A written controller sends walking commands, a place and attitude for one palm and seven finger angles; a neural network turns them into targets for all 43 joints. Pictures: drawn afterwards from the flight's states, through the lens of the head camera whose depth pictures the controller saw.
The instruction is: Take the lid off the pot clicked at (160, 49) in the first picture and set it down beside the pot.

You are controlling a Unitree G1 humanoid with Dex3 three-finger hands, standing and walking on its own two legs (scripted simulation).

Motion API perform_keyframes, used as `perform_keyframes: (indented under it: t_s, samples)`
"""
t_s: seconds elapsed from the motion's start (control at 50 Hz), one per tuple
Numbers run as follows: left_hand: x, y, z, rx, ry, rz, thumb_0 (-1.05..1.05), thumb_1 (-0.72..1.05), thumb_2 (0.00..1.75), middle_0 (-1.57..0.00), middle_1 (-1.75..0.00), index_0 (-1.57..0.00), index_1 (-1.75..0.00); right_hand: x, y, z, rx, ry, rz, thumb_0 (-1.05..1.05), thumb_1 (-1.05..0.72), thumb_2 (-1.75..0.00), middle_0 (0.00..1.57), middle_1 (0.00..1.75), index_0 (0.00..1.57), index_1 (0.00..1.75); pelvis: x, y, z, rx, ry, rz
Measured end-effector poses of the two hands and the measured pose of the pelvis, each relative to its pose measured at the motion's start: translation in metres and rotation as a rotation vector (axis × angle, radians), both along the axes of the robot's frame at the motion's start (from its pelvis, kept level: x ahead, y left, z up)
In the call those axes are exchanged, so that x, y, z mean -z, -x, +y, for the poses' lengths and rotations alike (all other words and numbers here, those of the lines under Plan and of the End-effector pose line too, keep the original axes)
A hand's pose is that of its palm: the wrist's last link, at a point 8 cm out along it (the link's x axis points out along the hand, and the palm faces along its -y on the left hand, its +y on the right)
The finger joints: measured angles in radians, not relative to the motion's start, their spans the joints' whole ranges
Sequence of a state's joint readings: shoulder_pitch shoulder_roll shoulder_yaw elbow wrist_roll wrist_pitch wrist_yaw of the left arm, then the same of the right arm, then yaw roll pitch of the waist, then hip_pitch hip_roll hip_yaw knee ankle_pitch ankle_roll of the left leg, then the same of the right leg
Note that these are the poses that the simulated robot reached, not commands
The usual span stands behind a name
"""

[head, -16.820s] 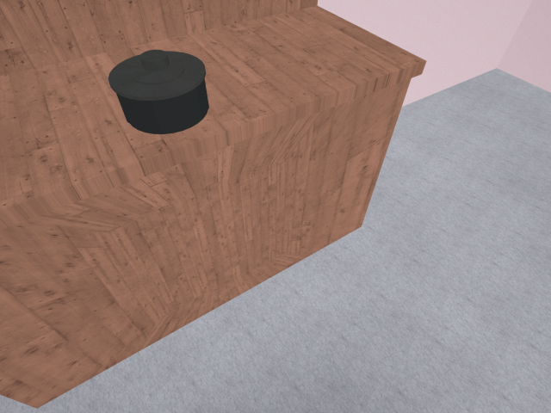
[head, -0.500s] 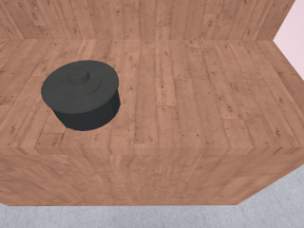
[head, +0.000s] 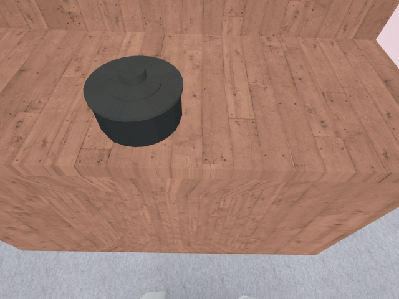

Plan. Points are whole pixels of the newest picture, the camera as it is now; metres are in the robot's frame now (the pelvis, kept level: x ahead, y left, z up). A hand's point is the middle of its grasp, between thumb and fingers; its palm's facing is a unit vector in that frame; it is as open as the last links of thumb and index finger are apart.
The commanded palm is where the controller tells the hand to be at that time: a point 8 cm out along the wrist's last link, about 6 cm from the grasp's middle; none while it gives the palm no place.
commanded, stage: come to a stop and stand still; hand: left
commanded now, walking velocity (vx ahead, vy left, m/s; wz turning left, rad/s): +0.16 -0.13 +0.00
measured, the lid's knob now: (131, 73) +0.48 +0.18 +0.18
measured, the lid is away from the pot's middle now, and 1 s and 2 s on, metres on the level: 0.00 0.00 0.00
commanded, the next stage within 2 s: look again from close up in 0.90 s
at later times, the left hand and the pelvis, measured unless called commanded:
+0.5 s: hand out of the picture +0.02 +0.17 -0.18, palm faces -0.03 -0.99 -0.15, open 7.4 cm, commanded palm none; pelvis +0.03 +0.02 +0.00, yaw -2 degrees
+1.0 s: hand out of the picture +0.08 +0.23 -0.16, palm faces -0.02 -0.97 -0.25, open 7.4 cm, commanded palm none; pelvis +0.03 +0.04 +0.01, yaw -2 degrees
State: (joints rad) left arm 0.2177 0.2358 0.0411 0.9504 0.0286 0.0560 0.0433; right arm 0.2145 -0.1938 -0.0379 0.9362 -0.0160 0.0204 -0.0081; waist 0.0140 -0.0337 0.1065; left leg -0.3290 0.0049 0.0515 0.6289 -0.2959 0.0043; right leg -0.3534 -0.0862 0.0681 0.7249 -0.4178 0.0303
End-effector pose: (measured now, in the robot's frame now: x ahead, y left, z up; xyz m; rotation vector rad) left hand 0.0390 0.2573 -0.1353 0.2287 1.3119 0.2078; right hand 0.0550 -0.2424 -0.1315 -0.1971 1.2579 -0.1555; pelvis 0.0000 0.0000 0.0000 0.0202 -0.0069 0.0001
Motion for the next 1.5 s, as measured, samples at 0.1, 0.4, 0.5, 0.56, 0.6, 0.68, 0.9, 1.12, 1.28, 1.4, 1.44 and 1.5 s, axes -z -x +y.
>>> perform_keyframes:
  t_s: [0.1,0.4,0.5,0.56,0.6,0.68,0.9,1.12,1.28,1.4,1.44,1.5]
  samples:
    - [-0.009,0.005,0.004,0.008,-0.004,-0.020,0.01,0.91,0.90,-0.20,-0.29,-0.20,-0.30,-0.004,0.009,0.015,-0.016,-0.039,0.010,0.00,-0.91,-0.90,0.20,0.30,0.20,0.30,-0.007,0.004,0.001,0.001,0.004,0.016]
    - [0.001,0.045,-0.050,0.036,0.134,0.118,0.01,0.90,0.90,-0.21,-0.30,-0.20,-0.30,-0.003,0.020,0.015,0.059,-0.033,0.071,0.00,-0.92,-0.90,0.20,0.30,0.20,0.30,-0.008,-0.019,0.005,0.043,0.044,0.036]
    - [0.012,0.025,-0.033,0.030,0.140,0.097,0.01,0.90,0.90,-0.21,-0.30,-0.21,-0.30,-0.005,0.007,0.031,0.057,-0.006,0.026,0.00,-0.92,-0.90,0.20,0.30,0.20,0.30,-0.004,-0.028,0.020,0.039,0.044,0.029]
    - [0.011,0.003,-0.017,0.026,0.112,0.049,0.01,0.91,0.90,-0.21,-0.30,-0.21,-0.30,-0.004,0.002,0.039,0.053,0.004,0.017,0.00,-0.92,-0.90,0.20,0.30,0.20,0.30,-0.004,-0.033,0.027,0.035,0.043,0.021]
    - [0.008,-0.011,-0.005,0.026,0.088,0.015,0.01,0.91,0.90,-0.21,-0.30,-0.20,-0.30,-0.002,0.000,0.043,0.049,0.002,0.020,0.00,-0.93,-0.90,0.20,0.30,0.20,0.30,-0.003,-0.035,0.031,0.036,0.036,0.022]
    - [0.001,-0.032,0.012,0.043,0.047,-0.028,0.01,0.91,0.90,-0.21,-0.30,-0.20,-0.30,0.001,-0.003,0.048,0.051,-0.005,0.027,0.00,-0.94,-0.90,0.20,0.30,0.20,0.30,-0.004,-0.036,0.036,0.044,0.035,0.031]
    - [-0.009,-0.051,0.030,0.059,0.010,-0.055,0.01,0.91,0.90,-0.20,-0.29,-0.20,-0.30,0.000,0.003,0.053,0.045,-0.014,0.042,0.00,-0.93,-0.90,0.20,0.30,0.20,0.30,-0.007,-0.035,0.041,0.040,0.020,0.022]
    - [-0.005,-0.020,0.009,0.042,0.061,0.014,0.01,0.91,0.90,-0.20,-0.30,-0.20,-0.30,-0.004,0.014,0.048,0.035,-0.014,0.075,0.00,-0.91,-0.90,0.20,0.30,0.20,0.30,-0.011,-0.028,0.035,0.034,0.018,0.014]
    - [-0.001,0.006,-0.004,0.022,0.088,0.072,0.01,0.91,0.90,-0.21,-0.30,-0.20,-0.30,-0.008,0.016,0.042,0.032,-0.007,0.082,0.00,-0.91,-0.90,0.20,0.30,0.20,0.30,-0.013,-0.025,0.029,0.033,0.020,0.011]
    - [-0.002,0.015,-0.007,0.011,0.089,0.086,0.01,0.91,0.90,-0.21,-0.30,-0.20,-0.30,-0.008,0.015,0.039,0.030,-0.007,0.081,0.00,-0.92,-0.90,0.20,0.30,0.20,0.30,-0.014,-0.023,0.026,0.031,0.020,0.009]
    - [-0.003,0.016,-0.008,0.010,0.087,0.086,0.01,0.91,0.90,-0.21,-0.30,-0.20,-0.30,-0.008,0.015,0.039,0.030,-0.007,0.080,0.00,-0.92,-0.90,0.20,0.30,0.20,0.30,-0.014,-0.023,0.025,0.030,0.020,0.008]
    - [-0.004,0.016,-0.008,0.009,0.082,0.082,0.01,0.91,0.90,-0.21,-0.30,-0.20,-0.30,-0.008,0.015,0.038,0.031,-0.009,0.079,0.00,-0.92,-0.90,0.20,0.30,0.20,0.30,-0.014,-0.022,0.024,0.030,0.020,0.007]
